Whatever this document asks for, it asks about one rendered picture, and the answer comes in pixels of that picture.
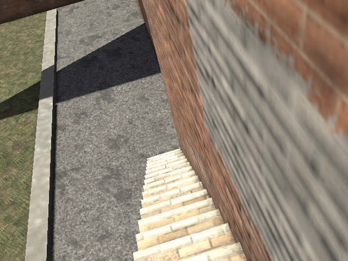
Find stairs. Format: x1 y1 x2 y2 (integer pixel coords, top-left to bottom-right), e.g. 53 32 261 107
133 148 247 261

